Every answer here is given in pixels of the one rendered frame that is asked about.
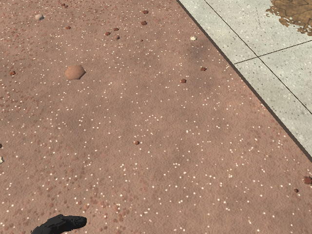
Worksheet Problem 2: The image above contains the robot left hand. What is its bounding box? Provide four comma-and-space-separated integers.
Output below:
30, 214, 87, 234

